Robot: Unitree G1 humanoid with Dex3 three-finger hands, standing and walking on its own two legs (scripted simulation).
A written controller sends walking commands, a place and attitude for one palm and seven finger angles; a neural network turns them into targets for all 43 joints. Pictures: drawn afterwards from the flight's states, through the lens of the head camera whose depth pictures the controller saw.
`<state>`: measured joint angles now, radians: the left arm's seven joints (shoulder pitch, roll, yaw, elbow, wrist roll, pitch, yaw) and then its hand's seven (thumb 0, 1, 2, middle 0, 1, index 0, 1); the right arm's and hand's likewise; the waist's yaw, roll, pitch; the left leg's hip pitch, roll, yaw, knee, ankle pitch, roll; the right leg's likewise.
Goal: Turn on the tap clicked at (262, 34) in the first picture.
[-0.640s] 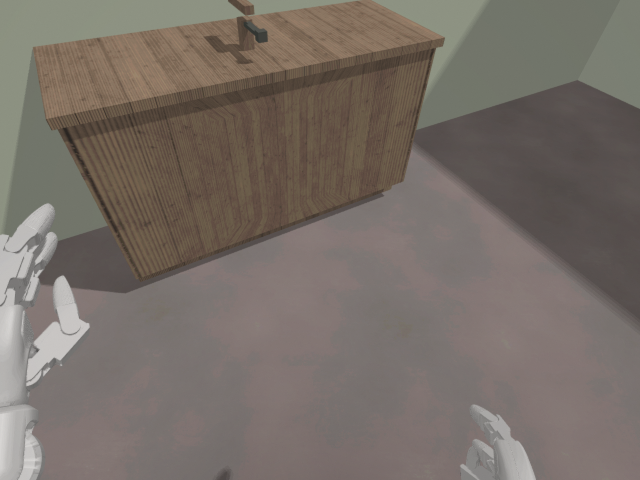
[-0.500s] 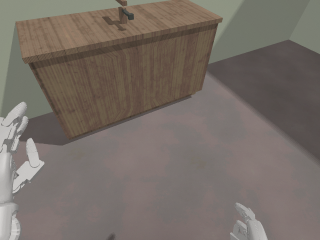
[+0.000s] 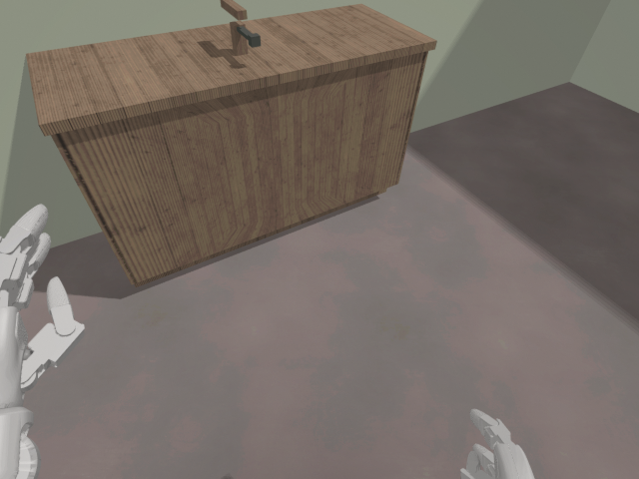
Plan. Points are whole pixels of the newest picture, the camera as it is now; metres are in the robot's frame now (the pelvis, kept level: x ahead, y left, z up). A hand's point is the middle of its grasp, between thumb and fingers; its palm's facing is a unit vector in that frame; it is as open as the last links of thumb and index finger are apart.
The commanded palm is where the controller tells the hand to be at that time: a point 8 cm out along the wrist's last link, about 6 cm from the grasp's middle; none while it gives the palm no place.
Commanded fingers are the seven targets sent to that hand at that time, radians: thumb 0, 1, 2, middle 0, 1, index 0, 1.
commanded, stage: walk to a spot facing it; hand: left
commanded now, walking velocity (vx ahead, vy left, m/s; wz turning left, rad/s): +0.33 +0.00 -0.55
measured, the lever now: (254, 40) +1.20 +0.29 +0.06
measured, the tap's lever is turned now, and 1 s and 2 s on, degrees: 0 0 0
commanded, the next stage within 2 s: turn to face it in 1.68 s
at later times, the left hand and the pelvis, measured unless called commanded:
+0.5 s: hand (210, 220) +0.34 +0.16 +0.18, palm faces +0.25 -0.86 -0.44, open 7.4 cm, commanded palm +0.29 +0.21 +0.18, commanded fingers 0.00 0.90 0.90 -0.20 -0.30 -0.20 -0.30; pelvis +0.09 -0.04 +0.00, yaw -9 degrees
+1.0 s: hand (332, 148) +0.52 +0.03 +0.17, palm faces +0.13 -0.88 -0.46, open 7.4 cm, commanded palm +0.46 +0.10 +0.18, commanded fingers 0.00 0.90 0.90 -0.20 -0.30 -0.20 -0.30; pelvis +0.23 -0.12 -0.02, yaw -18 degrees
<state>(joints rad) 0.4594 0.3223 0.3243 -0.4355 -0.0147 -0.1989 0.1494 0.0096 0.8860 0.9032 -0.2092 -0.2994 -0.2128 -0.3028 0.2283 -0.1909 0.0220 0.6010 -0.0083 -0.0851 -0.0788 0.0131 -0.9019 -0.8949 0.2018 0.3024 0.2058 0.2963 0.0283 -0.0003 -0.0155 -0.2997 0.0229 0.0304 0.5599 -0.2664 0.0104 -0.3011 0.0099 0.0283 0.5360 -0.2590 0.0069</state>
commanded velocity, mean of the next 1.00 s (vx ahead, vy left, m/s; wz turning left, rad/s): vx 0.36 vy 0.00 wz -0.26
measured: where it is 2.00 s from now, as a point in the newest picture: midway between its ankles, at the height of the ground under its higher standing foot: (403, 403)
